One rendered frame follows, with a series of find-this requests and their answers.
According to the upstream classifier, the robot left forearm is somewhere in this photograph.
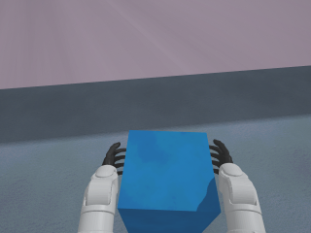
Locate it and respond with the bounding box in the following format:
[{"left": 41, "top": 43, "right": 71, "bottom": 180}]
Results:
[{"left": 77, "top": 165, "right": 119, "bottom": 233}]

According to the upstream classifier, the robot left hand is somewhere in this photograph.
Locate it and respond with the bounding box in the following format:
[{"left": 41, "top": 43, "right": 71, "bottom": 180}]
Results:
[{"left": 102, "top": 142, "right": 126, "bottom": 176}]

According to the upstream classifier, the robot right hand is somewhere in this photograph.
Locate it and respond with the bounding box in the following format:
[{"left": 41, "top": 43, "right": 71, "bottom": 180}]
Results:
[{"left": 209, "top": 139, "right": 233, "bottom": 175}]

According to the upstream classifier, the robot right forearm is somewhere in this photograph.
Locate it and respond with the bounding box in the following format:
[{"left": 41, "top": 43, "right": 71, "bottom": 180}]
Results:
[{"left": 219, "top": 163, "right": 266, "bottom": 233}]

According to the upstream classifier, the carton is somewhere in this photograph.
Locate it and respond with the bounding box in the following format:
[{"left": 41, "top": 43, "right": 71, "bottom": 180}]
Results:
[{"left": 118, "top": 130, "right": 222, "bottom": 233}]

